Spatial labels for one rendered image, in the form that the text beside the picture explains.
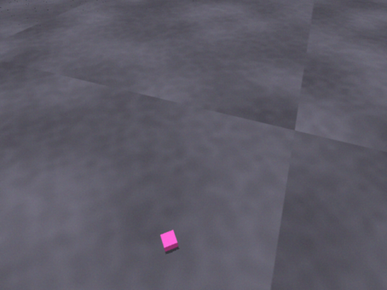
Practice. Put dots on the small box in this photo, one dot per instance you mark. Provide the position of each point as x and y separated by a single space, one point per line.
169 240

